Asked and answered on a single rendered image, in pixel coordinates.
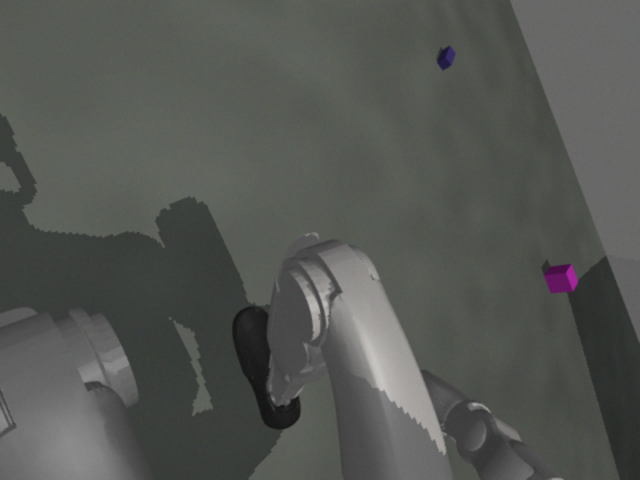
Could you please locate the right robot hand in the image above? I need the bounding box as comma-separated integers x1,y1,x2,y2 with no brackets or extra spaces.
420,370,471,437

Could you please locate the right robot arm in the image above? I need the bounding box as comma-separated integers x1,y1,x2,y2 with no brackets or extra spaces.
445,400,565,480

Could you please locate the right robot foot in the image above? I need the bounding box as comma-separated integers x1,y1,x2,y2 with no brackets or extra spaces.
232,306,301,430

